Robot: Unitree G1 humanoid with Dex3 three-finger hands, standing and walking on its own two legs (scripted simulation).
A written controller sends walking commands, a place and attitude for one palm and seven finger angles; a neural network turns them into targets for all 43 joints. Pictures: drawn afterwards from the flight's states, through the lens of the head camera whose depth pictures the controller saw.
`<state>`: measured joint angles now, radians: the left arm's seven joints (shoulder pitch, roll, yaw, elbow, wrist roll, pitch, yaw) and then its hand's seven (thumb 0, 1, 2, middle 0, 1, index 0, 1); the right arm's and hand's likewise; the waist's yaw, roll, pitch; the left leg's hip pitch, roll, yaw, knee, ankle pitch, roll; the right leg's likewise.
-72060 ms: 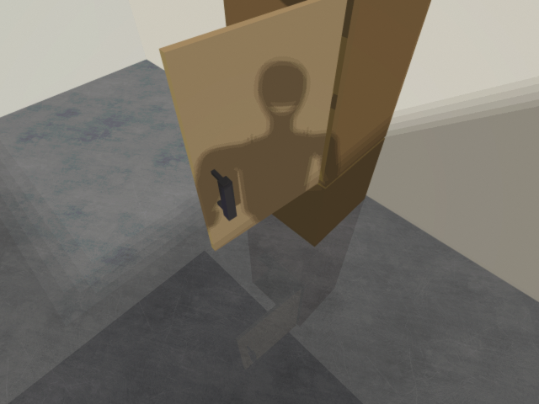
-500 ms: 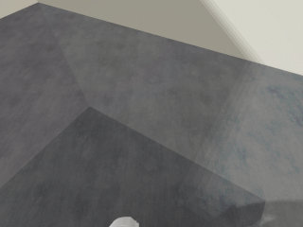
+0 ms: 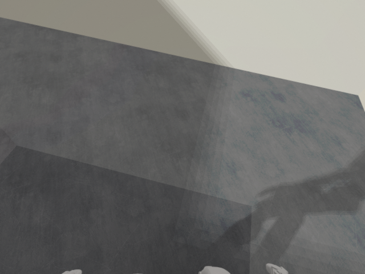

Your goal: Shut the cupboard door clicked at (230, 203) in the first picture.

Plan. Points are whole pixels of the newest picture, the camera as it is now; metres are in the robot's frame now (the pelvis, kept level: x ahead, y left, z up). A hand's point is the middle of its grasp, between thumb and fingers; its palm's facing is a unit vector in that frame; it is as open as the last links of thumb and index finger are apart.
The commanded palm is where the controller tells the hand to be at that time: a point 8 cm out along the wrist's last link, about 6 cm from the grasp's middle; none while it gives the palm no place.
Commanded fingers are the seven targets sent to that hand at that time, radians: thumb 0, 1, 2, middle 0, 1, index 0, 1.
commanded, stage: turn to face it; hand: left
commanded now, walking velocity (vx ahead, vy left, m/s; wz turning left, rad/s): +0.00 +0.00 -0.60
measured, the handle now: out of the picture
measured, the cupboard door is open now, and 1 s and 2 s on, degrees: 17 17 17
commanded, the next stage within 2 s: none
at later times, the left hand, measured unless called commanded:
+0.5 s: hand (129, 265) +0.15 +0.13 -0.15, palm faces -0.28 -0.93 -0.24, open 7.4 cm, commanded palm none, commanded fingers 0.00 0.90 0.90 -0.20 -0.30 -0.20 -0.30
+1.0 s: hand (136, 235) +0.23 +0.13 -0.16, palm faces -0.54 -0.81 -0.22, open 7.4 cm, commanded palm none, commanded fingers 0.00 0.90 0.90 -0.20 -0.30 -0.20 -0.30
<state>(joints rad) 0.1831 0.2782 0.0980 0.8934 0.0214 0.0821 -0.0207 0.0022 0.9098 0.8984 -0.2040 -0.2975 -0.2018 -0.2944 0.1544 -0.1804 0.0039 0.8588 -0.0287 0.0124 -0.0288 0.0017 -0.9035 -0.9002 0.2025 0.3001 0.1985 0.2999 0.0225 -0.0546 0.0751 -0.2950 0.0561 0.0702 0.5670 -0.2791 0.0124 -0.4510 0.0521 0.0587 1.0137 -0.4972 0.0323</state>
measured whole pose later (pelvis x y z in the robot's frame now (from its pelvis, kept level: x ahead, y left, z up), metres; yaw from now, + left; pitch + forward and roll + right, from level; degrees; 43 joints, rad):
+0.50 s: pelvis +0.00 -0.03 +0.00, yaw -17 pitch +1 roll +0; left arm 0.17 0.20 0.05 0.87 0.02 0.04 -0.01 0.00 0.91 0.90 -0.21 -0.30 -0.20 -0.29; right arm 0.19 -0.28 -0.05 0.91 -0.02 0.06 -0.02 0.01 -0.91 -0.90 0.20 0.30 0.20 0.30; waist -0.01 0.03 0.09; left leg -0.51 0.09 0.05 1.09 -0.42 -0.09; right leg -0.24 0.01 0.01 0.52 -0.29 -0.02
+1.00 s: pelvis +0.02 +0.00 +0.01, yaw -36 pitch +1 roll -3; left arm 0.16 0.28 0.10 0.88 0.02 0.10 -0.04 0.00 0.91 0.90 -0.20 -0.30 -0.20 -0.29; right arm 0.22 -0.20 -0.01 0.88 -0.03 0.01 -0.03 0.00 -0.90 -0.90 0.21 0.30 0.20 0.30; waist 0.01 -0.01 0.09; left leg -0.24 0.15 0.20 0.51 -0.27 -0.01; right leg -0.43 -0.04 -0.04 0.95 -0.44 0.06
